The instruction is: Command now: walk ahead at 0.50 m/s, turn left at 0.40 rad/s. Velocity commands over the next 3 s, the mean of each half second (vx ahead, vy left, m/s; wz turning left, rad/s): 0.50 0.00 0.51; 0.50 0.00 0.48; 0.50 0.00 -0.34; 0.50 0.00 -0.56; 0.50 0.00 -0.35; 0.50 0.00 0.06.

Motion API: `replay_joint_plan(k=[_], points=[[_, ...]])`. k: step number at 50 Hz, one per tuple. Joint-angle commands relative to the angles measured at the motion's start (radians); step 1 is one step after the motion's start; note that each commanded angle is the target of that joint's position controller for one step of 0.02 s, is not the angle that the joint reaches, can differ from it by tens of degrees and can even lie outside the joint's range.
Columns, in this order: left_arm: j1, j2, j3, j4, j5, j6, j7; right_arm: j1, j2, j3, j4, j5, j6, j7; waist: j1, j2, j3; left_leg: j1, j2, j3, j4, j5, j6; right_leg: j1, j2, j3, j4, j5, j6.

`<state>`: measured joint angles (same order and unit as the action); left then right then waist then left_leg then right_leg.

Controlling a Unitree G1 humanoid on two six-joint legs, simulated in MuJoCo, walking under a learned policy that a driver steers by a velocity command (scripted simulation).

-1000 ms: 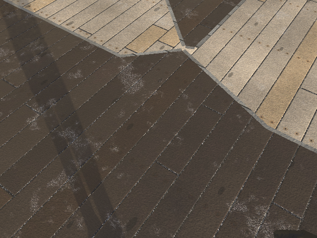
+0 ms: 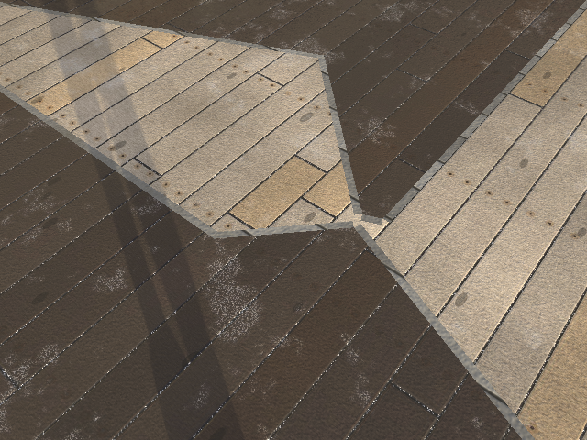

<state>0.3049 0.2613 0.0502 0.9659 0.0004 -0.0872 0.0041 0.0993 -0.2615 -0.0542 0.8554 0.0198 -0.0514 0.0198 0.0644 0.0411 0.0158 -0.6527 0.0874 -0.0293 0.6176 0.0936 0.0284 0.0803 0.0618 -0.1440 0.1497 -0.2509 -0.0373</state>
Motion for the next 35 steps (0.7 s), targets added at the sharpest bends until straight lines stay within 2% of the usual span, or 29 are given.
replay_joint_plan(k=[1, 2, 4, 5, 6, 7, 8, 9, 10, 11, 12, 13, 15, 16, 18, 20, 22, 24, 27, 29, 30, 31, 32, 33, 34, 35], points=[[0.033, 0.160, 0.036, -0.011, -0.008, 0.016, 0.011, -0.134, -0.047, -0.005, -0.114, 0.002, -0.014, 0.020, 0.013, -0.072, 0.083, -0.059, -0.011, 0.027, -0.045, -0.051, 0.022, 0.041, -0.332, 0.038, 0.000, 0.447, -0.119], [0.018, 0.175, 0.041, -0.015, -0.012, 0.023, 0.014, -0.138, -0.061, -0.010, -0.127, 0.004, -0.013, 0.028, 0.005, -0.085, 0.080, -0.046, -0.020, 0.045, -0.048, -0.102, 0.035, 0.065, -0.337, 0.020, 0.034, 0.522, -0.104], [-0.007, 0.203, 0.049, -0.027, -0.015, 0.035, 0.025, -0.088, -0.092, -0.027, -0.138, 0.002, -0.008, 0.036, -0.039, -0.126, 0.022, 0.074, -0.079, 0.112, -0.037, -0.208, 0.068, 0.088, -0.339, -0.011, 0.170, 0.862, -0.082], [-0.018, 0.214, 0.053, -0.035, -0.008, 0.048, 0.030, 0.010, -0.122, -0.046, -0.120, -0.001, -0.004, 0.040, -0.097, -0.143, -0.041, 0.203, -0.121, 0.141, -0.029, -0.260, 0.093, 0.070, -0.325, -0.032, 0.324, 0.999, -0.069], [-0.032, 0.206, 0.048, -0.048, -0.008, 0.057, 0.035, 0.178, -0.176, -0.078, -0.078, 0.004, -0.002, 0.033, -0.182, -0.112, -0.129, 0.446, -0.151, 0.126, -0.082, -0.215, 0.133, -0.036, -0.287, -0.053, 0.544, 0.973, -0.037], [-0.014, 0.171, 0.031, -0.077, 0.015, 0.048, 0.035, 0.340, -0.271, -0.109, -0.049, 0.006, 0.009, 0.010, -0.225, 0.045, -0.245, 0.770, 0.027, -0.162, -0.099, -0.208, 0.210, -0.309, -0.226, -0.060, 0.878, 0.590, 0.005], [0.042, 0.042, -0.010, -0.117, 0.022, 0.010, 0.009, 0.297, -0.300, -0.106, -0.071, 0.017, 0.003, 0.009, -0.125, 0.241, -0.345, 1.068, 0.248, -0.748, -0.270, -0.405, 0.410, -0.740, 0.018, 0.079, 1.213, -0.285, 0.061], [-0.046, 0.133, 0.009, -0.125, -0.014, -0.039, -0.014, 0.305, -0.221, -0.080, -0.074, 0.005, -0.003, 0.010, -0.180, 0.120, -0.348, 1.072, 0.239, -0.750, -0.334, -0.439, 0.372, -0.853, -0.043, 0.260, 1.274, -0.290, 0.023], [-0.124, 0.160, 0.015, -0.152, -0.045, -0.063, -0.024, 0.268, -0.176, -0.069, -0.082, -0.005, -0.012, 0.006, -0.179, 0.065, -0.226, 0.966, 0.204, -0.595, -0.336, -0.367, 0.327, -0.892, -0.091, 0.249, 1.236, -0.214, -0.004], [-0.141, 0.146, 0.014, -0.152, -0.036, -0.071, -0.019, 0.204, -0.155, -0.062, -0.093, -0.006, -0.021, 0.008, -0.129, -0.052, -0.132, 0.802, 0.160, -0.477, -0.349, -0.253, 0.294, -0.848, -0.138, 0.243, 1.126, -0.138, -0.005], [-0.148, 0.157, 0.025, -0.145, -0.010, -0.065, -0.011, 0.150, -0.123, -0.053, -0.106, -0.006, -0.024, 0.006, -0.098, -0.064, -0.094, 0.690, 0.128, -0.401, -0.366, -0.168, 0.276, -0.782, -0.167, 0.239, 1.030, -0.100, 0.007], [-0.130, 0.156, 0.030, -0.144, -0.002, -0.053, -0.007, 0.119, -0.115, -0.046, -0.124, -0.018, -0.026, 0.004, -0.067, -0.037, -0.071, 0.600, 0.099, -0.359, -0.382, -0.099, 0.270, -0.715, -0.181, 0.239, 0.990, -0.076, 0.019], [-0.118, 0.134, 0.032, -0.153, 0.010, -0.030, -0.002, 0.119, -0.136, -0.050, -0.128, -0.011, -0.025, -0.006, -0.044, -0.020, -0.048, 0.505, 0.081, -0.314, -0.410, -0.030, 0.276, -0.677, -0.179, 0.219, 0.900, -0.054, 0.056], [-0.139, 0.123, 0.030, -0.164, 0.015, -0.022, 0.002, 0.134, -0.154, -0.055, -0.127, -0.009, -0.026, -0.013, -0.047, -0.016, -0.034, 0.472, 0.072, -0.290, -0.421, -0.010, 0.277, -0.680, -0.172, 0.207, 0.845, -0.018, 0.075], [-0.221, 0.107, 0.025, -0.196, 0.017, -0.016, 0.006, 0.164, -0.181, -0.063, -0.122, -0.007, -0.024, -0.027, -0.070, -0.008, -0.005, 0.428, 0.041, -0.248, -0.430, -0.015, 0.256, -0.689, -0.152, 0.195, 0.694, 0.111, 0.101], [-0.292, 0.087, 0.019, -0.218, 0.014, -0.019, 0.001, 0.187, -0.182, -0.064, -0.116, -0.003, -0.018, -0.034, -0.098, 0.013, 0.004, 0.392, -0.005, -0.207, -0.417, -0.070, 0.215, -0.638, -0.118, 0.189, 0.532, 0.258, 0.105], [-0.353, 0.078, 0.014, -0.243, 0.005, -0.024, -0.006, 0.222, -0.182, -0.064, -0.105, -0.002, -0.012, -0.035, -0.128, 0.030, 0.005, 0.373, -0.013, -0.213, -0.409, -0.126, 0.186, -0.578, -0.087, 0.180, 0.428, 0.362, 0.100], [-0.391, 0.093, 0.017, -0.266, -0.004, -0.029, -0.012, 0.252, -0.177, -0.064, -0.090, 0.004, -0.008, -0.036, -0.140, 0.038, 0.006, 0.411, 0.005, -0.255, -0.378, -0.164, 0.176, -0.563, -0.075, 0.199, 0.376, 0.376, 0.092], [-0.387, 0.132, 0.027, -0.277, -0.008, -0.041, -0.022, 0.267, -0.168, -0.063, -0.085, 0.004, 0.002, -0.044, -0.125, 0.055, -0.004, 0.528, 0.046, -0.343, -0.280, -0.165, 0.164, -0.559, -0.074, 0.231, 0.317, 0.282, 0.067], [-0.305, 0.156, 0.038, -0.260, -0.008, -0.053, -0.023, 0.251, -0.166, -0.064, -0.095, 0.000, 0.010, -0.048, -0.077, 0.084, -0.028, 0.552, 0.047, -0.376, -0.199, -0.092, 0.147, -0.457, -0.066, 0.213, 0.287, 0.206, 0.034], [-0.199, 0.185, 0.053, -0.235, 0.002, -0.059, -0.018, 0.239, -0.138, -0.053, -0.107, -0.004, 0.010, -0.045, -0.024, 0.074, -0.099, 0.523, -0.003, -0.349, -0.084, -0.034, 0.120, -0.289, -0.086, 0.215, 0.270, 0.212, -0.001], [-0.041, 0.236, 0.068, -0.220, 0.017, -0.060, -0.011, 0.237, -0.088, -0.032, -0.129, -0.018, 0.007, -0.040, 0.042, -0.011, -0.243, 0.399, -0.067, -0.271, 0.181, -0.151, 0.084, -0.021, -0.241, 0.356, 0.304, 0.161, -0.062], [0.054, 0.312, 0.089, -0.184, 0.021, -0.043, -0.012, 0.389, -0.023, -0.013, -0.153, 0.011, -0.004, -0.036, -0.019, -0.357, -0.375, 0.031, -0.207, -0.142, 0.505, -0.646, 0.011, 0.319, -0.471, 0.816, 0.227, -0.037, -0.231], [0.035, 0.219, 0.069, -0.197, -0.005, -0.037, -0.017, 0.387, -0.126, -0.026, -0.132, 0.023, -0.005, -0.040, -0.003, -0.292, -0.327, -0.099, -0.122, -0.166, 0.647, -0.681, 0.003, 0.296, -0.490, 0.928, 0.170, -0.258, -0.221], [-0.014, 0.152, 0.051, -0.215, -0.007, -0.031, -0.014, 0.276, -0.189, -0.044, -0.144, 0.018, -0.001, -0.040, 0.025, -0.185, -0.188, -0.135, -0.085, -0.153, 0.677, -0.589, -0.002, 0.168, -0.442, 0.766, 0.150, -0.250, -0.171], [-0.069, 0.138, 0.043, -0.222, 0.004, -0.024, -0.012, 0.217, -0.186, -0.047, -0.156, 0.009, 0.004, -0.043, 0.009, -0.113, -0.107, -0.105, -0.049, -0.116, 0.661, -0.515, -0.009, 0.037, -0.399, 0.631, 0.134, -0.124, -0.140]])
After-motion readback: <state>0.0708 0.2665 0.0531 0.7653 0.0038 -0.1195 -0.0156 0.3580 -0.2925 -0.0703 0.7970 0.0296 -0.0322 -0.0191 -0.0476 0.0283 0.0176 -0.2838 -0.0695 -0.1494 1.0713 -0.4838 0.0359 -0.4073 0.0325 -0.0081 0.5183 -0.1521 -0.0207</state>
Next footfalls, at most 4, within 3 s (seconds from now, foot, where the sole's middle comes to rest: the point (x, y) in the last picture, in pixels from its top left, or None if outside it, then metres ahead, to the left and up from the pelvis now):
0.12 left None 0.25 0.12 -0.78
0.62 right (329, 401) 0.58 -0.01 -0.78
1.12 left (180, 350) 0.69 0.36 -0.78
1.62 right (257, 240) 1.05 0.21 -0.78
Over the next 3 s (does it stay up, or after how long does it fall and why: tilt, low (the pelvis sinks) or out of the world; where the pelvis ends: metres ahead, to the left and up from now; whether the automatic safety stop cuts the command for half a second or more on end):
stays up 1.60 0.21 0.00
